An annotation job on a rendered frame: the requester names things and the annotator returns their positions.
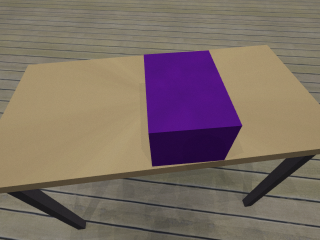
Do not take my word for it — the carton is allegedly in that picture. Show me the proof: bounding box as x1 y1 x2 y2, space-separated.
143 50 242 167

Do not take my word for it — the table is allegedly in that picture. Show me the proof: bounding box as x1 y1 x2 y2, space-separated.
0 45 320 230

